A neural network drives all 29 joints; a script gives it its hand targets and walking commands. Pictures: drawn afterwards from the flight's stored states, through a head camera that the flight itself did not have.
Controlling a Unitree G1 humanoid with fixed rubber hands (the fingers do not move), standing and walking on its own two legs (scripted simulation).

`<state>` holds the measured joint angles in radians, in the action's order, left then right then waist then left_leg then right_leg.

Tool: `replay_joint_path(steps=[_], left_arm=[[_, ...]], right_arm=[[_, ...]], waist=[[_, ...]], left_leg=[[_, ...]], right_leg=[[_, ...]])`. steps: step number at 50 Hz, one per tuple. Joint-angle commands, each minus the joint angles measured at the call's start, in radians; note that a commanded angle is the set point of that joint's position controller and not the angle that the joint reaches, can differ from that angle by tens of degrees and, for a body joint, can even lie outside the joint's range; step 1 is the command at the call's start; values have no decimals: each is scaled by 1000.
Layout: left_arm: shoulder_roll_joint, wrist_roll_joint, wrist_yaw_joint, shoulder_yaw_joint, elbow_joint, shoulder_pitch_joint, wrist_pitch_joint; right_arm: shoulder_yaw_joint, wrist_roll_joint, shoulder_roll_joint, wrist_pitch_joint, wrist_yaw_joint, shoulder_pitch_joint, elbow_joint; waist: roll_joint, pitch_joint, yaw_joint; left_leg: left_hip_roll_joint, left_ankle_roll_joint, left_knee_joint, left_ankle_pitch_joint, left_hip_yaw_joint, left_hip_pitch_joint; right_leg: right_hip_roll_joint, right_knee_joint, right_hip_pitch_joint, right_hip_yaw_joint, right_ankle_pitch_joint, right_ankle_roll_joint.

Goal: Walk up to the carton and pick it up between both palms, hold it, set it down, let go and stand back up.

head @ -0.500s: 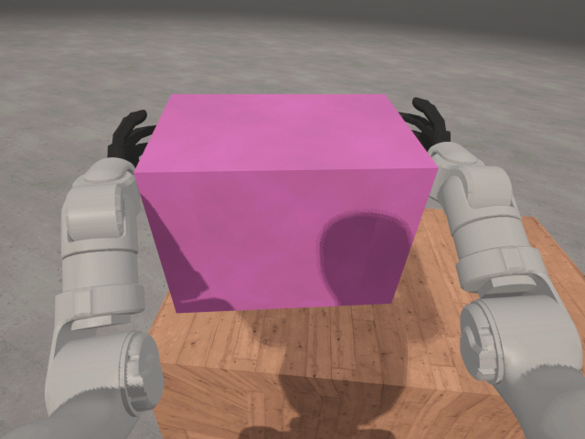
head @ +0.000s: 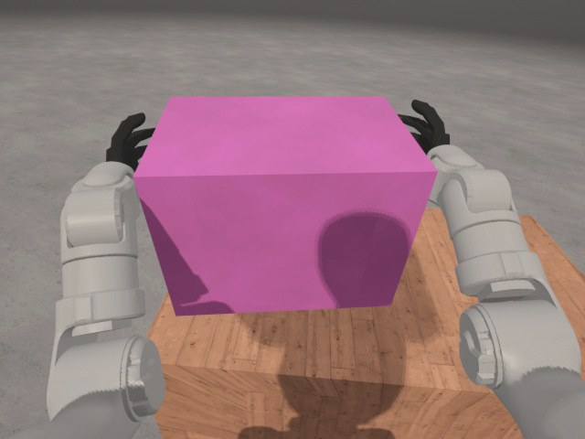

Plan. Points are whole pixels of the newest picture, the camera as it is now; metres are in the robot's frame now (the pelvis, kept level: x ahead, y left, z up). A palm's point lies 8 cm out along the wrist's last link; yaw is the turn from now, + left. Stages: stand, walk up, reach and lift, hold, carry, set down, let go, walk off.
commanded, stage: hold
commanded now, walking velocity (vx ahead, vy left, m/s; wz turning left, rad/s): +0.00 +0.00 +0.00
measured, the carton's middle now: (282, 203) +0.37 +0.00 +0.21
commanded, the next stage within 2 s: set down in 0.66 s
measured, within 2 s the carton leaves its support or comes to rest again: neither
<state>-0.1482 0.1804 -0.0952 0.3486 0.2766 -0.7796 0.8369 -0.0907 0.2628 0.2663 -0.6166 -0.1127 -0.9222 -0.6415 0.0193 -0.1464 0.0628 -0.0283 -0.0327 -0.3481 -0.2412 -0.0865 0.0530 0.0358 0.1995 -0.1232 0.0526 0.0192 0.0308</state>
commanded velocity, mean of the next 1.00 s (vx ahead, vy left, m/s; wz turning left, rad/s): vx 0.00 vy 0.00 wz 0.00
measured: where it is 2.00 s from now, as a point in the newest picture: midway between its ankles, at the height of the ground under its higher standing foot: outside the picture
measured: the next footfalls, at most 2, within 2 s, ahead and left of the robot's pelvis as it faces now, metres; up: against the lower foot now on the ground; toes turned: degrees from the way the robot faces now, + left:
none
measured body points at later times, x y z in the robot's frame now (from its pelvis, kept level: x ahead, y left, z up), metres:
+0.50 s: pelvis +0.00 +0.00 +0.00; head -0.08 +0.02 +0.44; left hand +0.38 +0.20 +0.26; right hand +0.38 -0.19 +0.29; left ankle -0.03 +0.14 -0.75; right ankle +0.06 -0.15 -0.75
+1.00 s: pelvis -0.01 +0.00 +0.00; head -0.08 +0.02 +0.44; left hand +0.39 +0.18 +0.30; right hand +0.38 -0.21 +0.31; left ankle -0.03 +0.14 -0.75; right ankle +0.06 -0.15 -0.75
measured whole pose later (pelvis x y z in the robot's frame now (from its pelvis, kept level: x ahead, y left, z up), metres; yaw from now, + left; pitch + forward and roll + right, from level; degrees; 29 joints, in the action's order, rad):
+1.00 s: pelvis -0.01 +0.00 +0.00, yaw +0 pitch -4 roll -1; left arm -0.17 0.20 -0.11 0.41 0.47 -0.93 0.65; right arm -0.20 0.15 0.23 -0.44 -0.06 -1.01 -0.76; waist 0.02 -0.13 0.09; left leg -0.02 -0.03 -0.33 -0.23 -0.09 0.05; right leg 0.05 0.23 -0.13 0.06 0.03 0.03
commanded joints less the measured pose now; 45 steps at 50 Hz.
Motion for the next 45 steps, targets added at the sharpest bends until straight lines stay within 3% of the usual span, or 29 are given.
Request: replay_joint_path(steps=[1, 4, 5, 6, 7, 8, 9, 10, 11, 12, 13, 14, 15, 20, 21, 23, 24, 26, 28, 30, 32, 34, 36, 38, 40, 42, 43, 44, 45], left_arm=[[513, -201, -136, -397, -164, -733, -74], [509, -205, -131, -407, -187, -738, -73], [502, -186, -133, -369, -125, -714, -67], [496, -183, -139, -381, -103, -724, -65], [492, -174, -147, -373, -97, -710, -62], [477, -168, -149, -352, -115, -720, -67], [496, -181, -144, -368, -128, -730, -75], [496, -188, -144, -372, -116, -761, -85], [480, -192, -143, -364, -88, -764, -88], [478, -195, -146, -363, -93, -787, -94], [481, -191, -141, -355, -100, -765, -96], [484, -180, -139, -341, -87, -733, -88], [492, -189, -142, -372, -134, -740, -89], [505, -210, -141, -389, -131, -777, -94], [488, -208, -139, -381, -140, -764, -94], [505, -217, -140, -404, -127, -765, -93], [489, -209, -138, -384, -143, -784, -94], [481, -206, -139, -389, -118, -788, -90], [470, -185, -143, -355, -83, -718, -81], [477, -192, -142, -364, -116, -742, -80], [485, -191, -144, -357, -116, -743, -82], [527, -264, -141, -441, -115, -825, -95], [536, -289, -135, -471, -131, -847, -109], [528, -291, -132, -448, -134, -864, -120], [530, -265, -130, -403, -68, -871, -137], [545, -246, -132, -384, -44, -870, -156], [517, -224, -140, -356, -19, -853, -168], [504, -201, -147, -328, 3, -834, -184], [477, -185, -155, -299, 24, -833, -207]], right_arm=[[292, 170, -553, 56, 176, -767, 323], [269, 169, -539, 54, 172, -741, 333], [278, 164, -537, 47, 171, -762, 318], [233, 137, -521, 43, 168, -727, 273], [236, 139, -525, 43, 166, -720, 262], [256, 149, -546, 44, 171, -753, 299], [266, 152, -561, 55, 174, -791, 323], [253, 145, -563, 48, 173, -763, 277], [264, 147, -566, 50, 176, -795, 276], [256, 141, -567, 51, 173, -795, 259], [274, 152, -583, 56, 173, -787, 267], [268, 157, -557, 54, 173, -780, 252], [256, 157, -559, 54, 168, -751, 247], [257, 159, -566, 62, 163, -783, 285], [277, 172, -571, 59, 160, -799, 311], [249, 162, -558, 48, 153, -748, 302], [271, 180, -562, 45, 159, -780, 289], [253, 159, -560, 46, 161, -770, 268], [260, 165, -554, 50, 165, -772, 285], [255, 165, -551, 40, 166, -744, 233], [264, 175, -568, 47, 161, -782, 313], [272, 167, -599, 58, 166, -815, 318], [296, 177, -609, 53, 177, -813, 313], [268, 173, -584, 63, 181, -814, 301], [231, 146, -584, 88, 189, -840, 250], [186, 105, -561, 117, 195, -830, 191], [182, 100, -541, 146, 199, -852, 226], [184, 79, -556, 173, 202, -832, 206], [162, 56, -539, 202, 205, -830, 192]], waist=[[-61, -335, -8], [-57, -346, 22], [-29, -313, -3], [-45, -276, 38], [-55, -235, 31], [-43, -274, -8], [-33, -315, -12], [-25, -308, 12], [-25, -309, -13], [-31, -314, 1], [-23, -332, -22], [-31, -326, -22], [-52, -342, 5], [-52, -336, 12], [-52, -357, -2], [-64, -355, 45], [-64, -329, 6], [-46, -318, 13], [-40, -307, -13], [-51, -302, 8], [-34, -343, 0], [-48, -360, 30], [-33, -396, 36], [-67, -365, 52], [-85, -361, 35], [-91, -338, 57], [-90, -331, 29], [-50, -315, 38], [-63, -294, 32]], left_leg=[[90, -39, 85, 273, 56, 278], [83, -41, 86, 275, 51, 275], [88, -30, 102, 237, 54, 284], [85, -30, 104, 199, 59, 294], [88, -28, 111, 171, 63, 307], [90, -17, 118, 160, 59, 325], [91, -18, 112, 178, 58, 315], [90, -23, 108, 163, 70, 295], [89, -14, 118, 153, 59, 319], [89, -12, 115, 143, 64, 327], [91, -13, 108, 179, 62, 326], [88, -13, 108, 201, 60, 309], [87, -21, 96, 229, 61, 289], [90, -27, 95, 207, 60, 298], [96, -25, 89, 237, 61, 292], [97, -30, 84, 245, 58, 278], [94, -30, 88, 238, 56, 292], [90, -22, 96, 191, 57, 309], [91, -18, 104, 197, 53, 326], [87, -29, 102, 213, 56, 301], [90, -23, 93, 223, 60, 294], [104, -15, 82, 234, 50, 297], [102, -23, 69, 291, 36, 264], [103, -26, 68, 274, 40, 264], [99, -29, 78, 242, 44, 266], [86, -39, 87, 218, 48, 269], [86, -34, 89, 217, 51, 272], [89, -32, 87, 226, 58, 266], [92, -29, 96, 203, 67, 264]], right_leg=[[-101, 84, 494, -44, -132, -42], [-103, 83, 496, -42, -144, -43], [-103, 77, 492, -45, -102, -41], [-96, 68, 479, -51, -89, -43], [-88, 62, 461, -54, -63, -43], [-92, 72, 473, -57, -40, -42], [-94, 78, 487, -54, -69, -40], [-96, 70, 464, -50, -51, -35], [-93, 72, 467, -57, -32, -39], [-91, 73, 484, -59, -42, -38], [-93, 77, 493, -59, -62, -35], [-93, 72, 489, -57, -82, -39], [-96, 79, 491, -52, -109, -39], [-92, 79, 490, -58, -92, -39], [-94, 84, 502, -54, -126, -31], [-94, 82, 503, -58, -156, -31], [-98, 88, 484, -55, -111, -39], [-93, 79, 466, -53, -82, -32], [-92, 75, 476, -62, -73, -38], [-94, 79, 466, -55, -92, -41], [-98, 79, 491, -59, -106, -34], [-98, 101, 429, -28, -89, -28], [-99, 95, 433, -26, -119, -31], [-94, 99, 417, -30, -112, -34], [-91, 99, 411, -34, -69, -36], [-89, 94, 418, -19, -51, -45], [-91, 88, 425, -27, -49, -46], [-86, 90, 434, -14, -75, -41], [-80, 84, 432, -15, -48, -37]])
